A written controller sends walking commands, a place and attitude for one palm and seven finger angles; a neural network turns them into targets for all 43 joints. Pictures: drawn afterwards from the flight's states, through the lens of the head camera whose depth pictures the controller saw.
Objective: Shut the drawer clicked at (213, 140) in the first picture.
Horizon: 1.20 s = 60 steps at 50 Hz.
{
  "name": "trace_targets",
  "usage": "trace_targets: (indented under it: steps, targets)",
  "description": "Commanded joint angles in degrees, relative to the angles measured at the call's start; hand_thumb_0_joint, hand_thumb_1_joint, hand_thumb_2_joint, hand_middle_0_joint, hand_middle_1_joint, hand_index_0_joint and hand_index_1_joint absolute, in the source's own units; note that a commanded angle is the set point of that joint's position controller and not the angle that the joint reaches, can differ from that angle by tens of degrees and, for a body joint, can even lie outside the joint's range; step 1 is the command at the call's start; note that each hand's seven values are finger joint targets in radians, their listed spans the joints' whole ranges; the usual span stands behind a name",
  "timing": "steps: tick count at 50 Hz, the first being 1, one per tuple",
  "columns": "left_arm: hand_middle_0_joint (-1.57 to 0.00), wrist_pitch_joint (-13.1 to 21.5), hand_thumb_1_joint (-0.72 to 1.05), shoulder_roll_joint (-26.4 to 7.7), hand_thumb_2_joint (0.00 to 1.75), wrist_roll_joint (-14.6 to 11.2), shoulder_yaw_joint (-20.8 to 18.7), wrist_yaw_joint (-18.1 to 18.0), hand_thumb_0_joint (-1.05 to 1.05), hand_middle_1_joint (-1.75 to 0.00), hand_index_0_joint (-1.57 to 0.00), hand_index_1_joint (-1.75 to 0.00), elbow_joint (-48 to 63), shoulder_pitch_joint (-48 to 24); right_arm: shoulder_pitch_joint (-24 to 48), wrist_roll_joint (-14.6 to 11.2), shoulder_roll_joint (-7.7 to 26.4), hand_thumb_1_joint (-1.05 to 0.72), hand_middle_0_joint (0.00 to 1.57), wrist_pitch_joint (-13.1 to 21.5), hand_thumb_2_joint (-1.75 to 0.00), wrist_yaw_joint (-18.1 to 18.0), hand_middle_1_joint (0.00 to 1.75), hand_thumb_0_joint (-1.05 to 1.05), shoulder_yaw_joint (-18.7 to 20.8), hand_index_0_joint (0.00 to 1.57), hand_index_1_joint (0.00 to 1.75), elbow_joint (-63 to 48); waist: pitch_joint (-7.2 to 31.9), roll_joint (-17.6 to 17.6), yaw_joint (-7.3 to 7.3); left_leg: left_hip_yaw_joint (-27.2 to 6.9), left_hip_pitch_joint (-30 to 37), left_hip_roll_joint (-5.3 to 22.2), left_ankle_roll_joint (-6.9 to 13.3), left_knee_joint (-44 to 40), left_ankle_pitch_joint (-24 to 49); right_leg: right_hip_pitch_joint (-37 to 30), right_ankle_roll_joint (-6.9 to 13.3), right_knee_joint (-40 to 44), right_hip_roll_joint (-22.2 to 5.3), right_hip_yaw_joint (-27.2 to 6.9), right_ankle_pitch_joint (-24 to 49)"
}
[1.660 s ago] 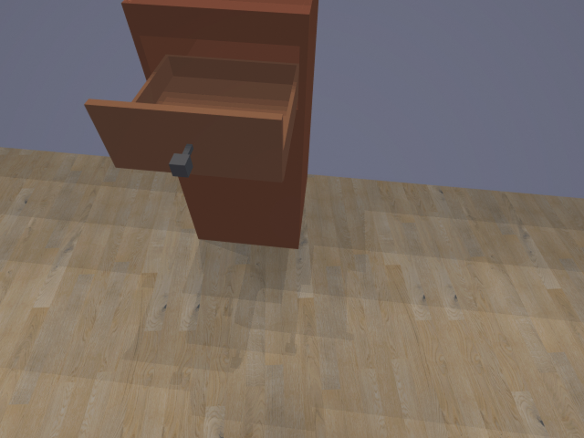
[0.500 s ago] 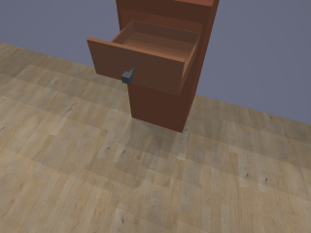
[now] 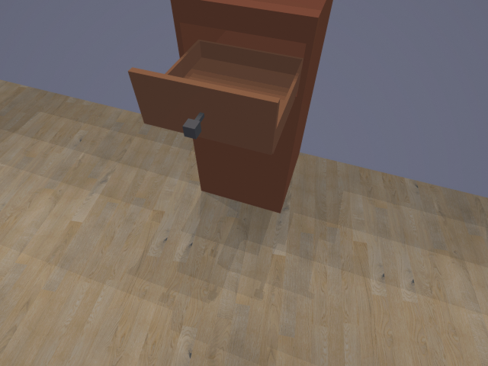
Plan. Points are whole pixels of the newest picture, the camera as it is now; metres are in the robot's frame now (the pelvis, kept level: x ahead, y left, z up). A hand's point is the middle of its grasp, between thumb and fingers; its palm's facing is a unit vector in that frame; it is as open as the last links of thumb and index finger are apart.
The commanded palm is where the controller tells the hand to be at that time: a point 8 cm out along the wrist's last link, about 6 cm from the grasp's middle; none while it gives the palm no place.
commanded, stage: look at it before walking up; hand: left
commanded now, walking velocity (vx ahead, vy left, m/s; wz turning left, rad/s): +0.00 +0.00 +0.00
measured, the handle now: (195, 124) +0.65 +0.15 +0.00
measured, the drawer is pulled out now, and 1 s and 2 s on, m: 0.30 0.30 0.30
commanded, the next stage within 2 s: turn to face it in 0.18 s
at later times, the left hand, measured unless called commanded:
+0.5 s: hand out of the picture +0.00 +0.20 -0.18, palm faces +0.00 -0.98 -0.21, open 7.3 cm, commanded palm none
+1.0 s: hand out of the picture +0.03 +0.19 -0.17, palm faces -0.11 -0.97 -0.23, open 7.3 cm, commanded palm none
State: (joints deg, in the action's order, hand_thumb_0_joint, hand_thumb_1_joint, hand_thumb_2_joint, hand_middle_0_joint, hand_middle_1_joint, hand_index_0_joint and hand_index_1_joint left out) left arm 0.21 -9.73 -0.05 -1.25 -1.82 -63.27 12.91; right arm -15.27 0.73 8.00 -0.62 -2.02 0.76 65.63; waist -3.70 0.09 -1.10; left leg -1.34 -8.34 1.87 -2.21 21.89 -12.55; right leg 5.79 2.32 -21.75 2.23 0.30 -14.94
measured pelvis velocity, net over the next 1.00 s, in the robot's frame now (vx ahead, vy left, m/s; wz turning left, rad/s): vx -0.04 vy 0.00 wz -0.19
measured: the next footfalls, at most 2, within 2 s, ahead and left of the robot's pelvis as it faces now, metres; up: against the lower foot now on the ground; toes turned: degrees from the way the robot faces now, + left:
left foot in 1.04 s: +0.01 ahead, +0.13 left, +0.00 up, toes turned -13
right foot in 1.30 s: -0.04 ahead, -0.14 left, +0.00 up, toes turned -15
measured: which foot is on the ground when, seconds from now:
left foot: down 0.00-0.68, up 0.70-1.00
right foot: down 0.00-1.00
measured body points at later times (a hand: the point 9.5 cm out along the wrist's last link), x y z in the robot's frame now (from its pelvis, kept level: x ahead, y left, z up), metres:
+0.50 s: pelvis -0.02 +0.01 -0.01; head +0.01 +0.01 +0.44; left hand +0.01 +0.25 -0.16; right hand -0.01 -0.22 -0.16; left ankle -0.01 +0.15 -0.74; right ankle -0.04 -0.09 -0.74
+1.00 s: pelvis -0.04 +0.00 +0.00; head +0.01 +0.00 +0.44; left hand +0.03 +0.24 -0.16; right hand +0.02 -0.26 -0.14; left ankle -0.04 +0.14 -0.73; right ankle -0.04 -0.09 -0.74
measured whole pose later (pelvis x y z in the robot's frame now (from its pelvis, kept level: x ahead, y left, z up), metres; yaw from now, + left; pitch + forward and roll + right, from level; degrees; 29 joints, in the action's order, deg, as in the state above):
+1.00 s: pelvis -0.04 +0.00 +0.00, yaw -11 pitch +1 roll +1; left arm -2.6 -11.4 1.3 -4.2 -1.0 -56.6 12.5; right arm -5.3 -0.1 11.1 -1.9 -2.1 3.1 55.3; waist -6.1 2.2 1.3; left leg -1.3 -15.2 -0.5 -1.0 35.1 -21.5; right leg 14.5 2.9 -25.4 5.2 -8.7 -10.6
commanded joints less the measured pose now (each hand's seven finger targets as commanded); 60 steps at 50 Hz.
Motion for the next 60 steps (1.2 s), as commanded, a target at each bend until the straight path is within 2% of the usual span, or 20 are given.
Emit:
trace_targets:
  steps: [1, 19, 28, 31, 33, 34, 35, 36, 38, 41, 44, 47, 49, 50, 51, 52, 53, 54, 58, 60]
  targets:
    - [-0.20, 0.8, 0.90, -6.9, 0.90, 0.3, -1.7, -0.3, 0.00, -0.30, -0.20, -0.30, 2.0, 3.6, -3.1, 0.0, 6.1, -0.90, 0.20, 1.1, -0.90, -0.7, 0.30, 0.00, 1.2, 0.20, 0.30, -1.9, 1.5, -0.2, 0.78, -1.6, 1.1, 3.5, 2.2, -1.3, 12.6, 1.1, 0.2, 3.3, -7.3, -4.4, 16.2]
    - [-0.20, -0.4, 0.90, -7.6, 0.90, 0.7, -2.8, 0.1, 0.00, -0.30, -0.20, -0.30, 2.8, 3.0, -2.9, 0.0, 7.1, -0.90, 0.20, 0.3, -0.90, -1.1, 0.30, 0.00, 2.3, 0.20, 0.30, -3.4, 0.3, -0.6, 0.33, -0.2, 1.0, 4.9, 2.3, 1.7, 9.1, 5.7, 0.6, 0.6, -6.6, -6.4, 14.6]
    - [-0.20, -2.2, 0.90, -7.2, 0.90, 1.4, -4.5, 1.5, 0.00, -0.30, -0.20, -0.30, 7.1, 1.7, 0.6, 0.4, 11.9, -0.90, 0.20, -0.2, -0.90, -1.5, 0.30, 0.00, 4.8, 0.20, 0.30, -7.7, 0.5, -7.5, 1.06, -6.5, -3.2, 13.2, 7.4, -2.3, -2.5, 12.9, -0.1, -13.0, -1.6, -5.6, 2.3]
    - [-0.20, -2.5, 0.90, -6.5, 0.90, 1.5, -4.9, 2.0, 0.00, -0.30, -0.20, -0.30, 7.6, 3.8, 3.7, 0.7, 12.9, -0.90, 0.20, 0.0, -0.90, -1.3, 0.30, 0.00, 5.1, 0.20, 0.30, -9.6, 1.7, -9.4, 3.07, -5.7, -6.5, 15.2, 9.0, -1.1, 2.0, 9.2, -0.5, -15.4, -1.3, -3.0, -3.6]
    - [-0.20, -2.1, 0.90, -9.1, 0.90, 1.9, -5.4, 1.9, 0.00, -0.30, -0.20, -0.30, 7.6, 5.6, 5.6, 0.4, 11.1, -0.90, 0.20, -0.3, -0.90, -1.2, 0.30, 0.00, 5.0, 0.20, 0.30, -10.8, 2.1, -0.1, 4.40, 0.3, -10.7, 8.2, 5.1, 8.8, -1.7, 5.8, 1.0, -5.2, -5.3, -11.0, 7.2]
    - [-0.20, -1.6, 0.90, -13.1, 0.90, 2.4, -6.0, 1.4, 0.00, -0.30, -0.20, -0.30, 7.6, 6.0, 5.9, -0.1, 8.2, -0.90, 0.20, -0.5, -0.90, -1.1, 0.30, 0.00, 4.6, 0.20, 0.30, -11.8, 2.7, 13.2, 4.38, 6.5, -16.2, 0.3, 1.4, 20.2, -11.2, 2.6, 4.0, 2.6, -14.5, -24.9, 12.9]
    - [-0.20, -1.7, 0.90, -14.3, 0.90, 1.9, -6.2, 0.9, 0.00, -0.30, -0.20, -0.30, 7.3, 7.4, 8.0, -0.1, 8.4, -0.90, 0.20, -1.1, -0.90, -0.9, 0.30, 0.00, 4.5, 0.20, 0.30, -12.4, 1.8, 15.6, 6.29, 2.2, -19.4, -2.5, 0.8, 32.3, -21.7, 2.5, 8.0, 6.0, -19.4, -31.7, 19.6]
    - [-0.20, -1.8, 0.90, -13.2, 0.90, 1.7, -5.9, 0.4, 0.00, -0.30, -0.20, -0.30, 7.3, 6.0, 7.2, 0.0, 8.9, -0.90, 0.20, -1.4, -0.90, -0.9, 0.30, 0.00, 4.7, 0.20, 0.30, -11.8, 1.1, 13.3, 4.67, -2.5, -21.1, -1.1, 0.9, 38.0, -20.1, 2.6, 9.6, 5.5, -18.2, -30.1, 19.9]
    - [-0.20, -1.9, 0.90, -11.8, 0.90, 1.8, -5.7, 0.2, 0.00, -0.30, -0.20, -0.30, 8.9, 1.8, 5.9, -0.2, 8.4, -0.90, 0.20, -1.3, -0.90, -0.8, 0.30, 0.00, 4.5, 0.20, 0.30, -11.3, 1.6, 8.4, 2.50, -2.5, -21.6, -0.2, 0.9, 40.2, -17.0, 1.7, 11.6, 3.0, -16.3, -26.3, 21.5]
    - [-0.20, -1.5, 0.90, -11.7, 0.90, 1.9, -5.6, 0.1, 0.00, -0.30, -0.20, -0.30, 9.7, 1.9, 7.1, -0.4, 6.9, -0.90, 0.20, -1.2, -0.90, -0.4, 0.30, 0.00, 3.8, 0.20, 0.30, -11.6, 4.9, 5.1, 2.78, -0.2, -17.9, -1.0, 0.3, 31.7, -15.0, -1.8, 10.3, 1.8, -13.3, -22.2, 26.1]
    - [-0.20, -1.7, 0.90, -12.5, 0.90, 2.0, -5.7, 0.1, 0.00, -0.30, -0.20, -0.30, 9.7, 2.7, 7.8, -0.7, 6.9, -0.90, 0.20, -1.0, -0.90, -0.4, 0.30, 0.00, 3.5, 0.20, 0.30, -12.4, 5.4, 7.3, 3.38, 0.5, -15.0, -1.9, 0.4, 23.7, -14.2, -3.1, 9.9, 2.1, -12.6, -23.0, 25.7]
    - [-0.20, -1.7, 0.90, -12.4, 0.90, 1.9, -5.7, 0.3, 0.00, -0.30, -0.20, -0.30, 9.9, 1.4, 6.1, -0.9, 7.2, -0.90, 0.20, -0.6, -0.90, -0.5, 0.30, 0.00, 3.6, 0.20, 0.30, -12.4, 4.8, 8.6, 2.06, 0.4, -9.0, -2.4, 0.8, 14.4, -10.7, 0.7, 8.4, 1.7, -11.6, -23.7, 23.3]
    - [-0.20, -1.9, 0.90, -11.8, 0.90, 1.3, -5.6, 0.4, 0.00, -0.30, -0.20, -0.30, 10.4, -0.8, 1.9, -0.9, 7.8, -0.90, 0.20, 0.0, -0.90, -0.9, 0.30, 0.00, 3.5, 0.20, 0.30, -11.2, 5.5, 6.8, -0.46, 0.6, 0.2, -2.1, 1.3, 2.5, -2.6, 5.6, 5.2, -0.7, -9.9, -22.1, 19.6]
    - [-0.20, -1.9, 0.90, -10.2, 0.90, 0.9, -5.2, 0.5, 0.00, -0.30, -0.20, -0.30, 11.0, -1.3, 0.8, -0.7, 9.3, -0.90, 0.20, 0.6, -0.90, -1.1, 0.30, 0.00, 3.7, 0.20, 0.30, -10.9, 5.6, 2.8, -1.12, -1.7, 7.0, 1.5, 2.2, -2.3, -0.3, 12.2, 2.8, -3.3, -6.7, -19.1, 13.8]
    - [-0.20, -2.0, 0.90, -7.8, 0.90, 0.5, -4.8, 1.0, 0.00, -0.30, -0.20, -0.30, 11.9, -0.9, 1.1, 0.0, 13.5, -0.90, 0.20, 0.9, -0.90, -1.3, 0.30, 0.00, 4.4, 0.20, 0.30, -11.4, 4.7, -9.6, -0.92, -13.6, 9.7, 11.8, 5.9, -6.2, 1.0, 20.5, -0.2, -10.3, 0.0, -12.9, 0.6]
    - [-0.20, -1.9, 0.90, -7.5, 0.90, 0.4, -4.7, 1.2, 0.00, -0.30, -0.20, -0.30, 12.4, -1.1, 1.9, 0.4, 15.8, -0.90, 0.20, 0.5, -0.90, -1.5, 0.30, 0.00, 4.8, 0.20, 0.30, -12.8, 3.9, -16.2, -0.73, -21.2, 5.9, 21.7, 11.3, -8.8, 5.5, 22.3, -2.3, -21.7, 2.1, -6.1, -16.0]
    - [-0.20, -2.3, 0.90, -8.7, 0.90, 0.9, -5.2, 1.4, 0.00, -0.30, -0.20, -0.30, 13.0, -2.6, 3.5, 1.0, 15.8, -0.90, 0.20, 0.1, -0.90, -1.7, 0.30, 0.00, 4.5, 0.20, 0.30, -13.6, 1.5, -10.8, -0.61, -19.9, -0.7, 23.3, 14.8, -8.4, 7.1, 21.2, -2.9, -30.7, 0.6, -6.4, -17.2]
    - [-0.20, -2.6, 0.90, -8.6, 0.90, 1.3, -5.4, 1.7, 0.00, -0.30, -0.20, -0.30, 12.8, -1.7, 5.6, 1.3, 14.1, -0.90, 0.20, 0.2, -0.90, -1.5, 0.30, 0.00, 3.9, 0.20, 0.30, -14.2, 1.0, -8.0, 0.91, -15.8, -4.5, 20.2, 14.4, -8.4, 5.5, 19.6, -3.0, -35.5, 0.2, -6.0, -14.9]
    - [-0.20, -2.9, 0.90, -6.7, 0.90, 1.3, -5.0, 2.3, 0.00, -0.30, -0.20, -0.30, 12.1, -2.1, 7.3, 1.5, 12.1, -0.90, 0.20, 0.4, -0.90, -1.6, 0.30, 0.00, 3.6, 0.20, 0.30, -14.2, 0.2, -11.4, 2.03, -4.7, -2.7, 13.8, 10.9, -3.3, 21.7, 19.4, -3.3, -33.9, -1.3, -2.8, -12.0]
    - [-0.20, -2.1, 0.90, -5.3, 0.90, 1.2, -4.0, 2.4, 0.00, -0.30, -0.20, -0.30, 12.0, -1.1, 4.2, 1.7, 12.8, -0.90, 0.20, 0.5, -0.90, -1.1, 0.30, 0.00, 3.6, 0.20, 0.30, -13.0, 4.1, -12.2, 1.32, -3.6, 0.6, 12.7, 10.3, -2.0, 17.2, 14.4, -2.8, -23.9, -1.3, 0.8, -12.3]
